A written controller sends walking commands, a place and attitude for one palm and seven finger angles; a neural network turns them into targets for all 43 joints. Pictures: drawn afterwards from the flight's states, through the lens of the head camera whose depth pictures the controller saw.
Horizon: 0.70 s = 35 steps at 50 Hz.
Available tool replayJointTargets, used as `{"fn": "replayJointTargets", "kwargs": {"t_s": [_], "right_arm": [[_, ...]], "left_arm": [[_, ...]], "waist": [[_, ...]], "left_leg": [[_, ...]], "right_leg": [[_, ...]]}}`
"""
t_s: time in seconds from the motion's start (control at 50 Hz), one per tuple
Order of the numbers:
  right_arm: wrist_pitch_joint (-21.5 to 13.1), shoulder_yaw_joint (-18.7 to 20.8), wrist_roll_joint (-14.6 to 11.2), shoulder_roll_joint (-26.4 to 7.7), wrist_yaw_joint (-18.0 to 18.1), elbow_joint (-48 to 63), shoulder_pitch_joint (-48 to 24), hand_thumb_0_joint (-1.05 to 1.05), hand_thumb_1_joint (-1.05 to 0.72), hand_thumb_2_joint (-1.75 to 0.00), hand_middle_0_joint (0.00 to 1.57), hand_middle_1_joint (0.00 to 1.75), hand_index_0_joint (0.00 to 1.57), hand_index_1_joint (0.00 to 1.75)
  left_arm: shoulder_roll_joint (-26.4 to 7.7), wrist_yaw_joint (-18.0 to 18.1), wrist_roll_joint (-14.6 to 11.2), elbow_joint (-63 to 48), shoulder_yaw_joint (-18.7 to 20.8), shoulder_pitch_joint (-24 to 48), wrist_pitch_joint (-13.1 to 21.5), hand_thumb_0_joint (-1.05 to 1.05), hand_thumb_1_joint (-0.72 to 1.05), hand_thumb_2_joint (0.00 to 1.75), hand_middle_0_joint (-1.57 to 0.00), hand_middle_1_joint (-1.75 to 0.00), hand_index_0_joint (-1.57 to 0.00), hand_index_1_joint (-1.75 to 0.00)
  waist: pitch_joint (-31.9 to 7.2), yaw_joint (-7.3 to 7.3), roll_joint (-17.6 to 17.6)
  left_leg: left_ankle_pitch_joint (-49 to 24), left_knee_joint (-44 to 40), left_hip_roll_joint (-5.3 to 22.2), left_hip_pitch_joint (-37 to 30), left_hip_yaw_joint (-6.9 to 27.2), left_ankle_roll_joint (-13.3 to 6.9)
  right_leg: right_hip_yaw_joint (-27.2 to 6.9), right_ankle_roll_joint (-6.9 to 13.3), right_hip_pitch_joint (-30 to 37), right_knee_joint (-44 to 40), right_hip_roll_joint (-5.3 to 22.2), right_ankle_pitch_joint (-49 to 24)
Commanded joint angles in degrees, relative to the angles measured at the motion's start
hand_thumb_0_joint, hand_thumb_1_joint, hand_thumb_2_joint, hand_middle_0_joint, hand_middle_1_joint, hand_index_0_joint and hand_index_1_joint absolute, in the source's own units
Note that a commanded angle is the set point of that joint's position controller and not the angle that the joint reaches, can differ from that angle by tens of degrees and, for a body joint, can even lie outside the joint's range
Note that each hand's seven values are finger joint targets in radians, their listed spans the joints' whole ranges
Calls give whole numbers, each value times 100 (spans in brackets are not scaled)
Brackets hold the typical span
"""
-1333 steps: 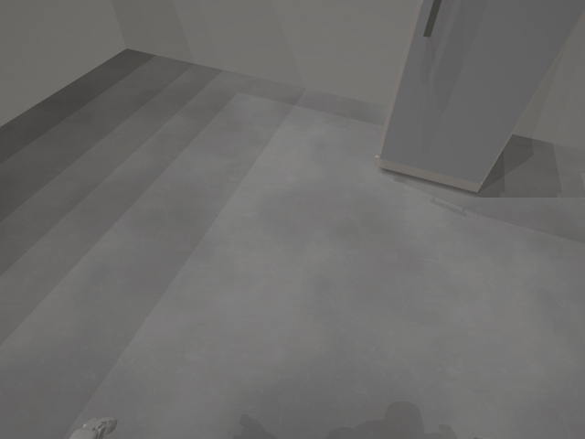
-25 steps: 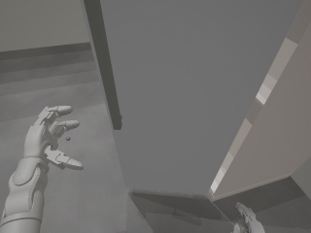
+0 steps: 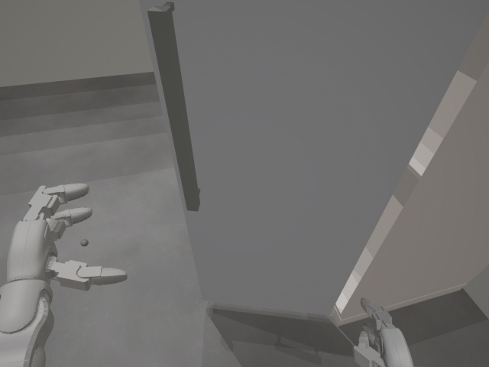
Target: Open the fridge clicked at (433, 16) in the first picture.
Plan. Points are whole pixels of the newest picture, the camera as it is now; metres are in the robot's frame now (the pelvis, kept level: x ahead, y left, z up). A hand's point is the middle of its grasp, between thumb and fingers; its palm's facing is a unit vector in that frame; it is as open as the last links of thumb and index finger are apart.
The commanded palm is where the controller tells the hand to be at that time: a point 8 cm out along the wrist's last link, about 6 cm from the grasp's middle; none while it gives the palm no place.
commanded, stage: draw the hand back to the body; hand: left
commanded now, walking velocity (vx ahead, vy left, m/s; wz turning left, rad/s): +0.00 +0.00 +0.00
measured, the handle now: (184, 127) +0.48 +0.19 +0.16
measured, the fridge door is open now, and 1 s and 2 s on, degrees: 68 68 68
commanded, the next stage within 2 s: step back with the hand held close in 0.92 s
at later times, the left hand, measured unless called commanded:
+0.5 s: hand (63, 236) +0.22 +0.28 +0.15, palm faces +0.44 -0.82 -0.36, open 9.1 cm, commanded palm +0.17 +0.31 +0.18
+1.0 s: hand (58, 240) +0.21 +0.28 +0.16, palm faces +0.47 -0.81 -0.35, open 7.4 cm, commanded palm +0.16 +0.30 +0.18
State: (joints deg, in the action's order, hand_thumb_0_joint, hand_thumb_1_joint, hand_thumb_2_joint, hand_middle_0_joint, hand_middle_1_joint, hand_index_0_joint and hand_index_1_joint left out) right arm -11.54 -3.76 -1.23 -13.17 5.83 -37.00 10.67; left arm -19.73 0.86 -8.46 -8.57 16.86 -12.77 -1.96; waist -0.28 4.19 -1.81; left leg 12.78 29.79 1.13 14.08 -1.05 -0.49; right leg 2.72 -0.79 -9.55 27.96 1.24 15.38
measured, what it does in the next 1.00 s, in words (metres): stands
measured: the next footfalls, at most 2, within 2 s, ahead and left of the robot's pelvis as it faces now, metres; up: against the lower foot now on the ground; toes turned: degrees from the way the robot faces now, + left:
none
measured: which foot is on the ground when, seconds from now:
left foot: down 0.00-1.00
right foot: down 0.00-1.00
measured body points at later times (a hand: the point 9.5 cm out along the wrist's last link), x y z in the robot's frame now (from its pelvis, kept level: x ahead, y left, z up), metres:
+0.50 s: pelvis +0.02 +0.01 +0.01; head +0.00 +0.00 +0.46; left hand +0.19 +0.32 +0.17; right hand +0.20 -0.21 -0.07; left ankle +0.04 +0.11 -0.74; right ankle +0.00 -0.13 -0.74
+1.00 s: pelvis +0.02 +0.00 +0.01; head -0.01 -0.01 +0.46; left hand +0.18 +0.32 +0.18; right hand +0.21 -0.21 -0.07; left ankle +0.04 +0.11 -0.74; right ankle +0.00 -0.13 -0.74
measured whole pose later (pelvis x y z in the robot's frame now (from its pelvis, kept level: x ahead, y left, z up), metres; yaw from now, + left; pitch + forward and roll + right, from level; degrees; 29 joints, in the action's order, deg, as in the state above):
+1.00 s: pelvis +0.02 +0.00 +0.01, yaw -1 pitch -6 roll +0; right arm -6.3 -2.0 0.7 -12.2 4.7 -37.6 10.6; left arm -19.8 5.3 -4.9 -20.4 20.0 -24.2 2.1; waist 1.3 5.0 -2.2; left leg 11.5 22.7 0.7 5.7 -2.3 -0.7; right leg 1.7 -1.1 -1.4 20.6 1.5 13.5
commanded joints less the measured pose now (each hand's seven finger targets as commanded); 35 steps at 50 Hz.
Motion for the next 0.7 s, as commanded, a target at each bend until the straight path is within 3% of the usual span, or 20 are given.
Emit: {"fn": "replayJointTargets", "kwargs": {"t_s": [0.0,0.02,0.08,0.14,0.22,0.28,0.32,0.4,0.52,0.62,0.68], "right_arm": [[-154,274,93,-661,73,811,-654,0,-90,-90,20,30,20,30],[-152,291,116,-693,75,775,-674,0,-90,-90,20,30,20,30],[-75,294,132,-652,65,792,-731,0,-90,-90,20,30,20,30],[-27,306,135,-640,34,792,-766,0,-90,-90,20,30,20,30],[34,345,164,-668,11,784,-790,0,-90,-90,20,30,20,30],[76,350,170,-620,-16,830,-766,0,-90,-90,20,30,20,30],[102,389,184,-652,-23,841,-784,0,-90,-90,20,30,20,30],[136,396,175,-607,-45,878,-750,0,-90,-90,20,30,20,30],[119,428,197,-623,-60,891,-731,0,-90,-90,20,30,20,30],[195,450,191,-634,-41,879,-717,0,-90,-90,20,30,20,30],[224,435,194,-599,-37,893,-709,0,-90,-90,20,30,20,30]], "left_arm": [[-1111,463,272,-1581,449,975,557,0,-4,44,-23,-85,-23,-85],[-1206,506,312,-1622,543,928,594,0,-1,46,-23,-83,-23,-83],[-1084,547,334,-1656,508,626,640,0,10,51,-23,-77,-23,-77],[-1071,553,379,-1909,538,474,690,0,21,57,-22,-70,-22,-70],[-1132,563,392,-1901,705,142,713,0,36,64,-22,-62,-22,-62],[-1081,553,388,-2084,718,-45,756,0,47,69,-22,-55,-22,-55],[-1211,550,374,-2060,907,-282,753,0,54,73,-21,-51,-21,-51],[-1170,547,384,-2370,920,-314,798,0,68,80,-21,-43,-21,-43],[-1232,565,386,-2558,1081,-661,793,0,90,90,-20,-30,-20,-30],[-1109,542,383,-2398,960,-535,749,0,90,90,-20,-30,-20,-30],[-1096,553,385,-2432,949,-483,758,0,90,90,-20,-30,-20,-30]], "waist": [[-561,-76,-359],[-621,-46,-188],[-476,-34,-54],[-476,-14,-357],[-245,23,-81],[-299,31,-315],[-290,72,7],[-339,50,-389],[-337,77,-193],[-157,19,-89],[-299,27,-145]], "left_leg": [[-38,-843,-59,-829,184,-140],[-118,-883,-51,-864,195,-142],[-224,-982,-38,-929,170,-148],[-418,-1049,-32,-1036,161,-114],[-482,-1129,-23,-1002,163,-102],[-617,-1118,-27,-1061,126,-88],[-736,-1097,-23,-1055,92,-107],[-830,-1052,-32,-1123,42,-85],[-1207,-984,-36,-1126,30,-82],[-1114,-986,-29,-1142,-31,-109],[-1098,-985,-45,-1156,-20,-106]], "right_leg": [[-152,122,-143,-765,-86,-209],[-140,127,-52,-817,-114,-269],[-113,118,47,-859,-102,-348],[-114,137,195,-884,-102,-512],[-73,134,226,-985,-151,-574],[-80,138,322,-934,-123,-696],[-73,127,352,-1026,-154,-787],[-87,134,377,-979,-130,-887],[-37,137,453,-966,-155,-1245],[-44,114,309,-1035,-144,-1190],[-38,108,385,-970,-122,-1177]]}}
